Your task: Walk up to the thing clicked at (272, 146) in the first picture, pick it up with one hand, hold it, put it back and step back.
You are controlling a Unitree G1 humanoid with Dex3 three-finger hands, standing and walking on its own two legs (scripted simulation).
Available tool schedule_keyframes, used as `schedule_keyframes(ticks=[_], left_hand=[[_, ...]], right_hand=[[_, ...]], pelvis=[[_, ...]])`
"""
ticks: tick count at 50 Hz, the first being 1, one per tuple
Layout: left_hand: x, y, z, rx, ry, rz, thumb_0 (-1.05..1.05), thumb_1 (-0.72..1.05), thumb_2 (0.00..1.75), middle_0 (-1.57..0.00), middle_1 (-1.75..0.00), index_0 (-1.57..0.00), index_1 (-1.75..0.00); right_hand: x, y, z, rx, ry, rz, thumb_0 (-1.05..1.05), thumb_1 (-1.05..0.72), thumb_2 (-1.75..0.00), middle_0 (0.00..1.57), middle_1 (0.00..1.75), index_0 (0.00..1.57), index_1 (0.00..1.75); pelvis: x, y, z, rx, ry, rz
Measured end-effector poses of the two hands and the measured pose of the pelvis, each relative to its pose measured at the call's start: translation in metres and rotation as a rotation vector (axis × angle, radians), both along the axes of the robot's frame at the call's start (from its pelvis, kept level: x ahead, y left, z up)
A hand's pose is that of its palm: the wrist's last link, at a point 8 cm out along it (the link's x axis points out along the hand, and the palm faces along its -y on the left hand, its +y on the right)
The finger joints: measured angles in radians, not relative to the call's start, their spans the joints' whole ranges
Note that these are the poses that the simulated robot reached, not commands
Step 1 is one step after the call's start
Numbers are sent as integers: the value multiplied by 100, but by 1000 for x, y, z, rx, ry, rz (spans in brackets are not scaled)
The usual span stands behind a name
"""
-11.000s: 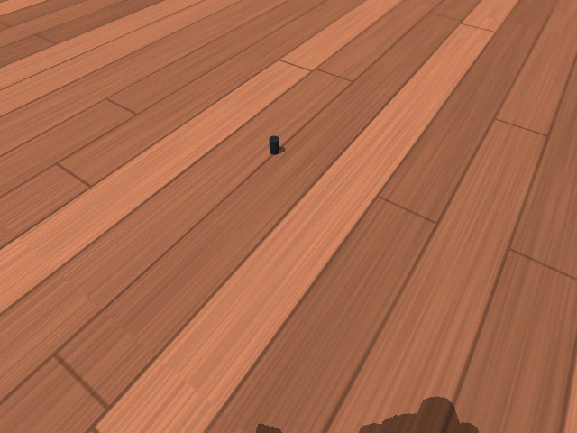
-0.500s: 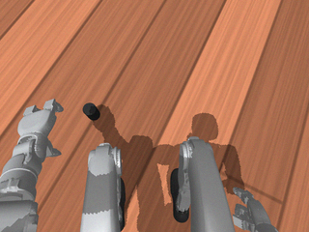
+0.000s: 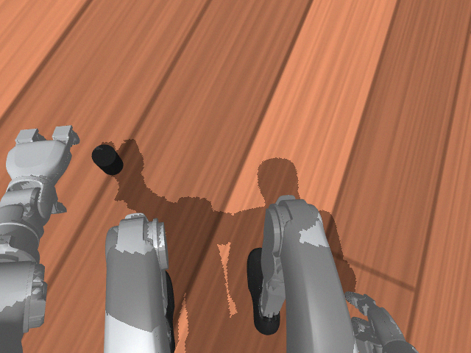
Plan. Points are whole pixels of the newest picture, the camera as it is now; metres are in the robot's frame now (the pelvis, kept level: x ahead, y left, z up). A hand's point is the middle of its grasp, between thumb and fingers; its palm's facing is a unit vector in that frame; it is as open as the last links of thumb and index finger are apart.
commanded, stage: rise first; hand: left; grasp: from above
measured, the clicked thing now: (108, 160) +0.49 +0.23 -0.33
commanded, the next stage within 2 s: approach in 0.84 s
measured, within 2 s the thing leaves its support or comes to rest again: neither
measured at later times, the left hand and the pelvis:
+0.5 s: hand (66, 173) +0.43 +0.28 -0.20, palm faces -0.47 -0.05 -0.88, open 13.8 cm; pelvis +0.01 +0.00 -0.02, yaw -1 degrees
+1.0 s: hand (71, 171) +0.43 +0.28 -0.22, palm faces -0.47 -0.05 -0.88, open 13.8 cm; pelvis +0.01 +0.00 -0.04, yaw -1 degrees
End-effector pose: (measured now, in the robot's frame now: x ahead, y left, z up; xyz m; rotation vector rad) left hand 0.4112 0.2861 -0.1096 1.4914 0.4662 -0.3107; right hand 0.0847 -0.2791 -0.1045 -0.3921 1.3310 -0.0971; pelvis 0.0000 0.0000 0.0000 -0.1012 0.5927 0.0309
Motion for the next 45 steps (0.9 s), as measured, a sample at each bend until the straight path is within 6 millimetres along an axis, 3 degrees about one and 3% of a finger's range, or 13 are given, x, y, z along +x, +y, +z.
schedule_keyframes(ticks=[12,32,45], left_hand=[[13,-4,-21,14,-13,-17,0,-47,96,-13,-98,-14,-97],[24,-8,-39,7,-4,-10,0,-48,97,-12,-102,-13,-101],[28,-8,-50,11,-7,-14,0,-50,98,-11,-102,-12,-102]], right_hand=[[-5,1,-19,11,41,14,0,-90,-91,20,30,20,30],[-23,-4,-22,-1,93,8,0,-90,-91,20,30,20,30],[-24,-3,-27,-1,96,21,0,-90,-90,20,30,20,30]], pelvis=[[3,-2,-17,1,3,-6],[6,-2,-28,-5,6,-10],[7,-1,-36,-9,6,-10]])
